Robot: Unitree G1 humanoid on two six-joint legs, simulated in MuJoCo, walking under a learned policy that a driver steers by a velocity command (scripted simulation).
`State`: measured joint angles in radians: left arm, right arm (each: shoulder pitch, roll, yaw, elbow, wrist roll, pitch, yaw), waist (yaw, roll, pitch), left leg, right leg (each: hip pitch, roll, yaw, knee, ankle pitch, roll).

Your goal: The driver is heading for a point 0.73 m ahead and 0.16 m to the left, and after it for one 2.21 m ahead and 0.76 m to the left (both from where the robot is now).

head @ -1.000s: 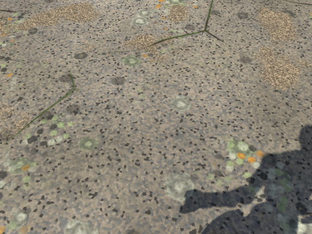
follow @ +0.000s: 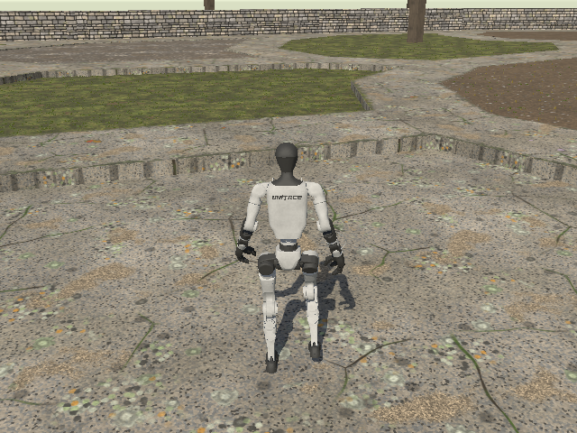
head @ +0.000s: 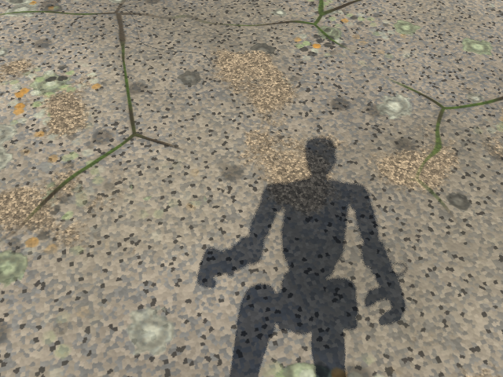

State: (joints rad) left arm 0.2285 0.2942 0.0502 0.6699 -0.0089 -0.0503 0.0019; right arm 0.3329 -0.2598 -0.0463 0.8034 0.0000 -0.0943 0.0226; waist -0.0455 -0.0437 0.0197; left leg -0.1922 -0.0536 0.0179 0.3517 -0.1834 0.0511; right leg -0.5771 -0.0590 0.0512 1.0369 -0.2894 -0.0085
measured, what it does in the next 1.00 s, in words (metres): walks ahead, turning left: right foot, then left foot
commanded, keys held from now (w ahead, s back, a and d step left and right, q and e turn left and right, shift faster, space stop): w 0.22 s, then w+q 0.20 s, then q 0.58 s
